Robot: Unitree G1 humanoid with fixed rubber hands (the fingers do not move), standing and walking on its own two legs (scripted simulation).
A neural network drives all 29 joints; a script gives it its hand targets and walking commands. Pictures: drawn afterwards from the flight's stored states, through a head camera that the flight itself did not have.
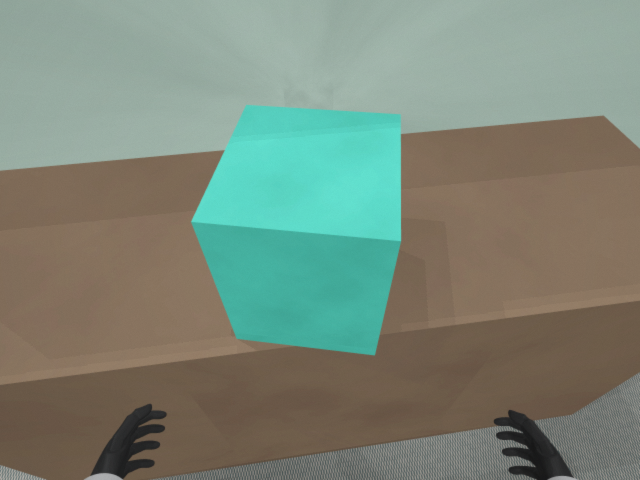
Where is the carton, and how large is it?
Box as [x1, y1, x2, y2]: [191, 105, 400, 354]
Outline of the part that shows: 246,105 191,221 236,337 242,339 374,354 400,243 400,114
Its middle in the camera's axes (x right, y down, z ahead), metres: -0.01 -0.01 +0.53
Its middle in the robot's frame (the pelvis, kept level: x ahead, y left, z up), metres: +0.41 +0.01 +0.08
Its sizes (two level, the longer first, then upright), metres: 0.210 0.200 0.250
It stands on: a pedestal, 0.70 m high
